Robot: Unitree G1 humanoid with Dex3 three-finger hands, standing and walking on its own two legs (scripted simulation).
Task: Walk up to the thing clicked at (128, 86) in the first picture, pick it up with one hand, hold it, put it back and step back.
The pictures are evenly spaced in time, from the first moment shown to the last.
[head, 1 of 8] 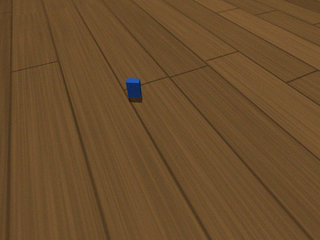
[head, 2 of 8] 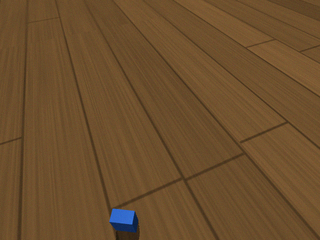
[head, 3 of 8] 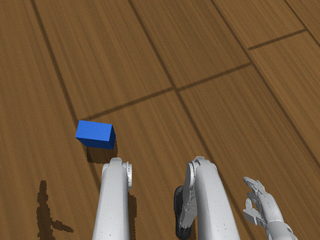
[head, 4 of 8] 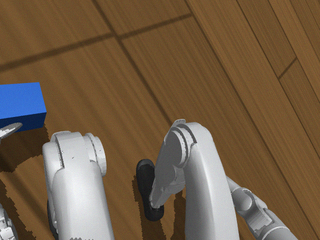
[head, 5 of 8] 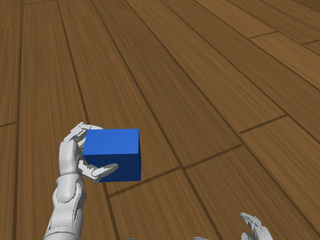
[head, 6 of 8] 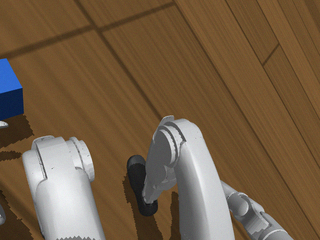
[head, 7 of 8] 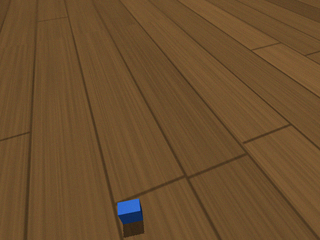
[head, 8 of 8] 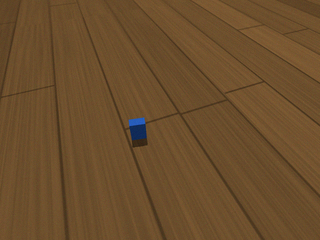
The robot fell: no
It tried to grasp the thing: yes
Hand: left
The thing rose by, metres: 0.67
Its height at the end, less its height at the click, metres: +0.00
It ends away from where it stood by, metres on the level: 0.02
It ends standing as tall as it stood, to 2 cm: yes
